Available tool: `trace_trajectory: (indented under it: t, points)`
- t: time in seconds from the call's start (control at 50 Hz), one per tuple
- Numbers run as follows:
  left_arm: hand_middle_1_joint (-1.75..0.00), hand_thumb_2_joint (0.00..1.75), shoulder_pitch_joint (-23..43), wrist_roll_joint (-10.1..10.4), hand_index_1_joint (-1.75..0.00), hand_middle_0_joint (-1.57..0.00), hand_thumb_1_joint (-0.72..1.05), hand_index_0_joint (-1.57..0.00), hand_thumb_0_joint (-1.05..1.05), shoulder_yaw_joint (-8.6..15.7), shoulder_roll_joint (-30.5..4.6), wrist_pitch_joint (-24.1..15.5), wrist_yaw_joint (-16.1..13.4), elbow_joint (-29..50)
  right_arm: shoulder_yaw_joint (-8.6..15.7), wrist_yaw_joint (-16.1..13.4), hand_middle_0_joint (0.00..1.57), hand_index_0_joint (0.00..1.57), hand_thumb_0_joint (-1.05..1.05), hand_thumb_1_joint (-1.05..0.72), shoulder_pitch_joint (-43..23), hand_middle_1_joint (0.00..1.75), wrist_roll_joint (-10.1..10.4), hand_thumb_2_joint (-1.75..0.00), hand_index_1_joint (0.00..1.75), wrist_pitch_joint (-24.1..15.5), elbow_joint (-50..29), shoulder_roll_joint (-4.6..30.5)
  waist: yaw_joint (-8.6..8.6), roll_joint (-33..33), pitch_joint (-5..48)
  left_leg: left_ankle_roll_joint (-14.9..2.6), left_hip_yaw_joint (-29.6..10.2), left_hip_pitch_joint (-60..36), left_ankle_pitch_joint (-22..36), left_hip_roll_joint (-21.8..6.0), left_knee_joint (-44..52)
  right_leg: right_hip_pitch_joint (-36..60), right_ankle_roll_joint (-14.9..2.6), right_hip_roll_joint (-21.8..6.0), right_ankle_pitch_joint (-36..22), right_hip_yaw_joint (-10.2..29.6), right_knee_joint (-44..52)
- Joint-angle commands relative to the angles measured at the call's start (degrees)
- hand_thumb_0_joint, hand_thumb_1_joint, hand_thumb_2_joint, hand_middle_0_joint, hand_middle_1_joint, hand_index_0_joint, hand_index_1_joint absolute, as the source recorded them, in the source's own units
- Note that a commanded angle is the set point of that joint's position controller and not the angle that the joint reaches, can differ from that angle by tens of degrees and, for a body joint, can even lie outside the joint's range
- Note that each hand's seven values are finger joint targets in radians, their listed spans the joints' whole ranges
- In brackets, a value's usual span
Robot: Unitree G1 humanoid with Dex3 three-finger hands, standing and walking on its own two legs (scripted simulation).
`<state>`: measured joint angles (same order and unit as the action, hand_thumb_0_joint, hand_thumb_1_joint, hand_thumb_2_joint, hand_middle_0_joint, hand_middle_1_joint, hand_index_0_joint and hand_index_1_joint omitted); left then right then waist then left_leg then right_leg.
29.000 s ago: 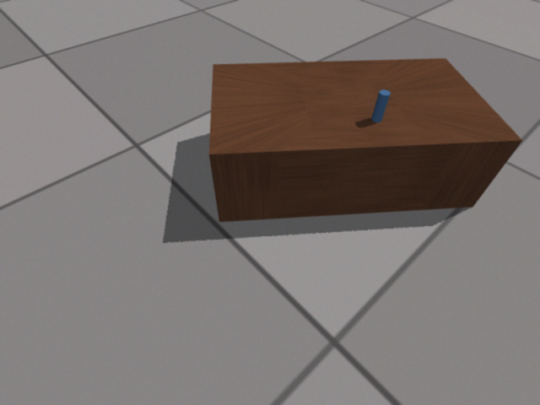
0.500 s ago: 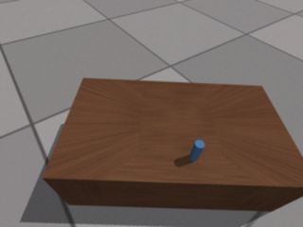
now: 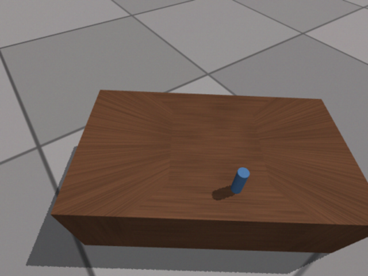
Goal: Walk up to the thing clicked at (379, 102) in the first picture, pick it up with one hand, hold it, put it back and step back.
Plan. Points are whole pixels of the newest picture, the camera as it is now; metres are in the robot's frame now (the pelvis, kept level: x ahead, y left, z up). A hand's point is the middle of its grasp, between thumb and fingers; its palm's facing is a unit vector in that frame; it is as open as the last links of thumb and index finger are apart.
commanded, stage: step back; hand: right
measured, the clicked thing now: (239, 181) +0.49 -0.21 -0.30
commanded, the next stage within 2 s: none
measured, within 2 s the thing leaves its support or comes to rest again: neither
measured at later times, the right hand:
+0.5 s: hand out of the picture -0.01 -0.26 -0.17, palm faces -0.04 +0.89 -0.45, open 7.4 cm
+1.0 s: hand out of the picture -0.07 -0.25 -0.17, palm faces +0.05 +0.93 -0.36, open 7.4 cm
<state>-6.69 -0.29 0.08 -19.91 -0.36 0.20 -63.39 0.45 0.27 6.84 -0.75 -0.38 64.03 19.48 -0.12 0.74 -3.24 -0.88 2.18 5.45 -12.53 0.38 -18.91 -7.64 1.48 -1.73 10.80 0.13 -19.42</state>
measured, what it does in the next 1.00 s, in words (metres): walks backwards: left foot, then right foot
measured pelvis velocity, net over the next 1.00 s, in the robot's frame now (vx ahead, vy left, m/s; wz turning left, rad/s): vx -0.17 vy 0.02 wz -0.09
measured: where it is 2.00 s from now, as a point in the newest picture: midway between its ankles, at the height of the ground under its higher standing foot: outside the picture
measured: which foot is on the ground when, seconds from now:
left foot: down 0.00-0.22, up 0.24-0.44, down 0.46-0.88, up 0.90-1.00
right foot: down 0.00-0.48, up 0.50-0.84, down 0.86-1.00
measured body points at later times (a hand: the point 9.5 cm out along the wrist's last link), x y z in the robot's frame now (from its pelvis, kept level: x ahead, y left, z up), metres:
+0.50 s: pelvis -0.09 +0.03 -0.03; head -0.01 +0.05 +0.41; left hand +0.06 +0.34 -0.16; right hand -0.01 -0.30 -0.14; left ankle -0.12 +0.15 -0.75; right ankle -0.01 -0.13 -0.74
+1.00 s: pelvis -0.17 +0.02 -0.02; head -0.11 -0.01 +0.43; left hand -0.04 +0.32 -0.12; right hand -0.08 -0.30 -0.15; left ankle -0.18 +0.16 -0.68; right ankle -0.17 -0.09 -0.75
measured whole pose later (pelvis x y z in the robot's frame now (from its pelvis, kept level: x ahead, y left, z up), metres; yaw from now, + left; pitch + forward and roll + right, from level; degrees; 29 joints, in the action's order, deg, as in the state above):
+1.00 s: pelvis -0.17 +0.02 -0.02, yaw -5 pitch -1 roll +2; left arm -9.0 -1.9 3.6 -20.2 1.8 0.3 -47.1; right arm 2.6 -1.3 6.3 0.5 2.9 50.0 22.1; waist -1.7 -0.6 -9.7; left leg -0.1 -5.7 24.5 -32.2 4.2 -62.3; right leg -16.3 -1.9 1.4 17.6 4.8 -35.4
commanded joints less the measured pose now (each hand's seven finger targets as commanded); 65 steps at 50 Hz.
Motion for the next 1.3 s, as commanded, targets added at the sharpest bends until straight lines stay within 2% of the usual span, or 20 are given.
trace_trajectory:
  t: [0.0,0.14,0.24,0.38,0.42,0.46,0.48,0.52,0.58,0.72,0.8,0.84,0.88,0.9,0.98,1.12,1.18,1.22,1.24,1.28]
  points:
    - [-0.30,0.90,0.54,0.34,-0.30,-0.20,0.90,-0.20,0.00,4.28,-13.52,-0.08,-1.73,7.19,4.01,-0.98,0.20,0.20,0.00,-0.90,-1.37,0.30,0.88,-0.90,0.30,0.42,-5.45,14.89,0.13,-1.60,4.22,-2.87,-5.54,0.08,30.60,-9.24,-4.29,-0.73,-3.29,-3.29,-21.81,2.10,-7.47]
    - [-0.30,0.90,-0.52,-0.37,-0.30,-0.20,0.90,-0.20,0.00,4.83,-14.17,1.16,-1.68,11.70,5.58,-0.70,0.20,0.20,0.00,-0.90,-3.50,0.30,1.05,-0.90,0.30,2.05,-10.37,15.12,-0.15,-2.76,9.06,-5.71,-5.44,5.04,14.94,-7.77,-12.35,-2.08,-6.72,-4.10,-17.21,5.23,-12.64]
    - [-0.30,0.90,1.01,-2.18,-0.30,-0.20,0.90,-0.20,0.00,7.06,-20.22,0.51,-2.00,15.45,5.36,-0.32,0.20,0.20,0.00,-0.90,0.29,0.30,0.43,-0.90,0.30,3.81,-11.93,12.47,-0.95,10.39,6.10,-0.54,-7.52,13.79,-23.69,2.47,-42.99,-7.03,-20.13,-21.66,-23.64,24.44,-1.08]
    - [-0.30,0.90,3.16,-2.29,-0.30,-0.20,0.90,-0.20,0.00,6.47,-16.92,1.76,-2.03,19.09,5.39,-0.46,0.20,0.20,0.00,-0.90,4.36,0.30,-0.01,-0.90,0.30,2.23,-12.70,13.10,-0.39,9.00,7.12,0.01,-3.93,13.13,-15.04,0.08,-21.57,-1.36,-11.47,-11.12,-20.36,12.02,-10.63]
    - [-0.30,0.90,4.56,-1.04,-0.30,-0.20,0.90,-0.20,0.00,6.31,-16.69,2.76,-1.46,19.95,5.73,-0.81,0.20,0.20,0.00,-0.90,8.29,0.30,-0.98,-0.90,0.30,1.34,-11.49,12.47,2.54,5.71,6.16,0.66,-0.45,7.24,1.59,1.08,-4.34,-3.78,-8.14,-8.03,-17.41,8.62,-17.09]
    - [-0.30,0.90,2.75,-0.35,-0.30,-0.20,0.90,-0.20,0.00,5.21,-10.83,3.36,-1.58,21.21,7.65,-1.08,0.20,0.20,0.00,-0.90,6.69,0.30,-2.50,-0.90,0.30,0.99,-12.29,20.44,0.72,-16.60,3.78,-0.98,-24.24,-0.86,25.99,-14.49,-0.21,-23.28,-3.37,7.15,19.31,4.26,-32.82]
    - [-0.30,0.90,2.35,-0.95,-0.30,-0.20,0.90,-0.20,0.00,5.78,-12.46,3.92,-2.16,20.17,7.76,-1.04,0.20,0.20,0.00,-0.90,4.54,0.30,-2.29,-0.90,0.30,1.02,-13.34,21.62,0.03,-8.45,3.43,-4.56,-23.02,2.40,31.12,-17.44,-3.38,-23.15,-2.78,8.94,23.91,9.03,-39.00]
    - [-0.30,0.90,5.62,-1.93,-0.30,-0.20,0.90,-0.20,0.00,6.37,-13.81,3.66,-2.65,20.29,8.31,-1.35,0.20,0.20,0.00,-0.90,1.87,0.30,-1.29,-0.90,0.30,0.67,-15.02,22.83,2.38,-11.28,2.94,-12.73,-27.47,8.04,24.81,-22.15,-0.34,-21.42,-2.28,8.56,24.36,13.20,-49.03]
    - [-0.30,0.90,-1.90,-0.39,-0.30,-0.20,0.90,-0.20,0.00,6.81,-13.08,3.57,-1.85,18.21,6.34,-2.29,0.20,0.20,0.00,-0.90,-3.54,0.30,-1.29,-0.90,0.30,0.42,-17.41,16.37,-2.82,-10.13,2.75,-9.12,-13.53,0.22,30.77,-13.14,-7.12,-25.77,-2.60,9.12,15.44,12.50,-51.48]
    - [-0.30,0.90,2.17,-1.29,-0.30,-0.20,0.90,-0.20,0.00,7.02,-11.94,2.03,-1.35,21.89,6.97,-3.13,0.20,0.20,0.00,-0.90,5.11,0.30,-0.34,-0.90,0.30,0.66,-17.61,16.88,2.57,-7.77,5.45,-12.86,-15.32,-8.44,33.38,-16.46,-11.72,-22.20,-0.22,4.93,17.81,8.00,-31.73]
    - [-0.30,0.90,-5.42,-1.71,-0.30,-0.20,0.90,-0.20,0.00,7.34,-10.67,1.16,-0.89,18.64,6.52,-2.22,0.20,0.20,0.00,-0.90,1.19,0.30,0.27,-0.90,0.30,1.61,-19.03,17.27,-0.52,-8.34,8.16,-8.74,-9.63,-0.06,24.41,-11.70,-18.20,-6.41,-2.06,4.16,4.15,0.99,-7.21]
    - [-0.30,0.90,-6.26,-2.33,-0.30,-0.20,0.90,-0.20,0.00,8.21,-14.08,0.56,-1.11,18.18,5.55,-1.85,0.20,0.20,0.00,-0.90,0.43,0.30,1.31,-0.90,0.30,1.73,-19.54,14.39,-1.30,-1.83,10.56,-4.16,-7.86,9.46,11.72,-7.24,-22.96,4.07,-4.34,-0.46,-14.31,9.23,-4.00]
    - [-0.30,0.90,-2.17,-2.27,-0.30,-0.20,0.90,-0.20,0.00,9.19,-21.26,0.65,-1.06,20.65,5.19,-2.80,0.20,0.20,0.00,-0.90,-0.68,0.30,1.35,-0.90,0.30,2.15,-20.26,12.75,-3.08,15.59,6.84,0.21,-6.39,19.81,-25.81,3.85,-43.60,-3.72,-19.31,-19.68,-26.93,31.19,-2.86]
    - [-0.30,0.90,-0.58,-2.27,-0.30,-0.20,0.90,-0.20,0.00,9.34,-20.26,0.55,-1.12,21.82,6.06,-2.99,0.20,0.20,0.00,-0.90,0.92,0.30,1.16,-0.90,0.30,2.46,-18.99,14.81,-2.25,14.23,3.36,0.84,-10.43,17.35,-26.94,2.09,-50.45,-10.27,-21.11,-20.98,-24.89,33.27,-1.74]
    - [-0.30,0.90,-0.41,-1.70,-0.30,-0.20,0.90,-0.20,0.00,7.91,-13.79,1.11,-1.63,22.91,4.53,-2.69,0.20,0.20,0.00,-0.90,2.62,0.30,1.41,-0.90,0.30,1.73,-17.40,13.36,-1.32,7.63,3.97,1.33,-10.23,21.74,-18.98,5.48,-50.18,-1.83,-13.66,-8.26,-33.39,13.98,-8.74]
    - [-0.30,0.90,-2.73,-1.60,-0.30,-0.20,0.90,-0.20,0.00,7.69,-13.97,2.44,-1.69,25.02,4.36,-2.76,0.20,0.20,0.00,-0.90,4.63,0.30,0.15,-0.90,0.30,0.46,-18.28,12.72,-1.71,11.19,7.63,1.60,-3.47,17.69,-13.65,0.82,-19.66,6.44,-12.26,-7.91,-27.12,13.98,-12.55]
    - [-0.30,0.90,-0.74,-0.89,-0.30,-0.20,0.90,-0.20,0.00,7.02,-13.94,3.43,-1.07,25.82,5.83,-2.24,0.20,0.20,0.00,-0.90,7.71,0.30,-1.07,-0.90,0.30,-0.03,-16.80,13.56,0.36,7.32,7.34,-0.25,-4.42,4.65,4.68,-0.25,-4.51,-6.37,-7.48,-5.02,-11.30,12.56,-17.66]
    - [-0.30,0.90,-0.89,-0.93,-0.30,-0.20,0.90,-0.20,0.00,7.07,-11.14,3.51,-1.41,26.00,7.76,-1.76,0.20,0.20,0.00,-0.90,4.06,0.30,-1.87,-0.90,0.30,-0.06,-18.29,22.63,0.15,-13.64,4.59,-10.46,-31.05,4.59,8.26,-20.97,1.87,-23.12,-3.12,9.50,22.83,5.88,-36.85]
    - [-0.30,0.90,1.28,-1.78,-0.30,-0.20,0.90,-0.20,0.00,8.03,-13.75,3.46,-2.07,25.87,8.32,-1.70,0.20,0.20,0.00,-0.90,3.36,0.30,-1.31,-0.90,0.30,-0.14,-19.20,24.99,2.60,-14.41,2.82,-16.79,-36.54,15.13,6.51,-27.02,3.48,-17.56,-2.19,8.26,27.74,10.81,-47.51]
    - [-0.30,0.90,-0.40,-1.42,-0.30,-0.20,0.90,-0.20,0.00,8.36,-14.23,3.49,-1.46,23.95,7.03,-2.11,0.20,0.20,0.00,-0.90,-0.99,0.30,-1.54,-0.90,0.30,-0.60,-19.86,20.04,-0.36,-8.71,0.68,-14.98,-26.00,15.20,10.07,-21.33,0.87,-18.56,-2.18,7.66,21.23,13.39,-54.61]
